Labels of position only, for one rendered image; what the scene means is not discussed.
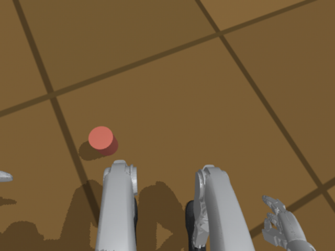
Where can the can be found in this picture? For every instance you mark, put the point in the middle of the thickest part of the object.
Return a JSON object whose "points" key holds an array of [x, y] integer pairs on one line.
{"points": [[103, 140]]}

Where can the right robot foot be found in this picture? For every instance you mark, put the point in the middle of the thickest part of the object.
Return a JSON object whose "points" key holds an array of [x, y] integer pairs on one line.
{"points": [[190, 221]]}

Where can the left robot hand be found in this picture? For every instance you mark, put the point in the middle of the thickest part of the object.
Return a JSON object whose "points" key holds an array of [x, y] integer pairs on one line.
{"points": [[5, 177]]}

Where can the right robot hand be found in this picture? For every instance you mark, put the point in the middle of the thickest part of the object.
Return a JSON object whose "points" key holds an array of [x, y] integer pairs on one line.
{"points": [[288, 228]]}

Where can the right robot arm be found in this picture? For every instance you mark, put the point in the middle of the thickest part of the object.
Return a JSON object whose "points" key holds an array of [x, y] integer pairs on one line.
{"points": [[299, 245]]}

